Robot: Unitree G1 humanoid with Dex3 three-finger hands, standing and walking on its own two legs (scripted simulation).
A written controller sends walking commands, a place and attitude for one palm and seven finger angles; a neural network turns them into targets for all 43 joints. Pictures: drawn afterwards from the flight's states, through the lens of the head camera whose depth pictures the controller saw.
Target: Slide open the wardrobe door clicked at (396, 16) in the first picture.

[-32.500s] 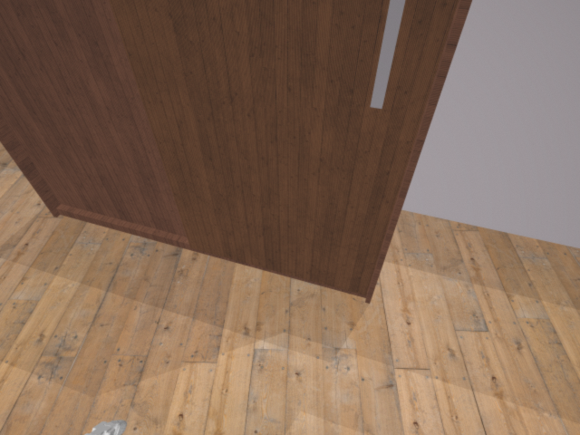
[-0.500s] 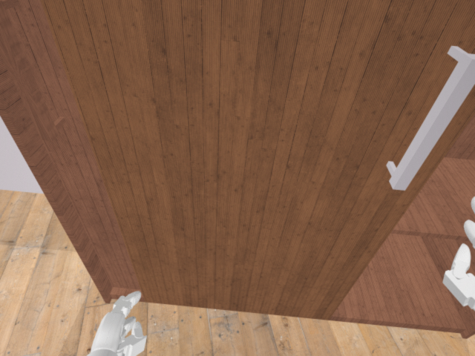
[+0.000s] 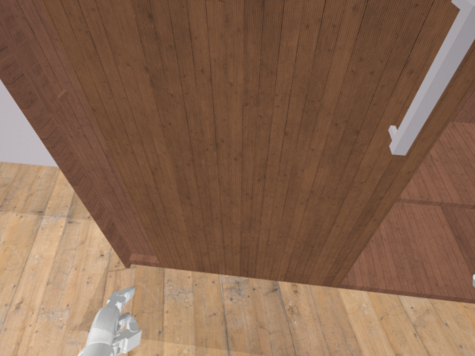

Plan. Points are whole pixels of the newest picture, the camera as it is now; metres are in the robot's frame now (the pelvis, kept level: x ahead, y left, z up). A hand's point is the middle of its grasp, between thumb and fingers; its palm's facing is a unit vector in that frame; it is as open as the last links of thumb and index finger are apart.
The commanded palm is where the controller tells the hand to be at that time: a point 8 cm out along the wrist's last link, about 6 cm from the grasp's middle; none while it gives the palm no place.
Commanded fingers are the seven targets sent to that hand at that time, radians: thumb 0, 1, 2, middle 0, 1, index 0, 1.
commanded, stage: step back with the hand held close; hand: right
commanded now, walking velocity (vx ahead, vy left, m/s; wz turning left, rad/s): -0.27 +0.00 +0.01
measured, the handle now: (425, 84) +0.50 -0.30 +0.23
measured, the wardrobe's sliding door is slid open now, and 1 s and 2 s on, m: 0.58 0.58 0.58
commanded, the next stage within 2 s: stop stepping back and stand still in 0.62 s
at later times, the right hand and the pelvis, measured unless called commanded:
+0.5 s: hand out of the picture +0.12 -0.31 +0.17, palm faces +0.51 +0.76 -0.40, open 7.4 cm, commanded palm +0.03 -0.33 +0.18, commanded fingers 0.00 -0.90 -0.90 0.20 0.30 0.20 0.30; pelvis -0.07 -0.02 -0.01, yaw -6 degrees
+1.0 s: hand out of the picture +0.00 -0.31 +0.16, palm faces +0.38 +0.84 -0.38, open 7.4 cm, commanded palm -0.03 -0.34 +0.18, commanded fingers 0.00 -0.90 -0.90 0.20 0.30 0.20 0.30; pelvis -0.18 -0.05 -0.01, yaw +1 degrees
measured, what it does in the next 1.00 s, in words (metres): walks backwards: left foot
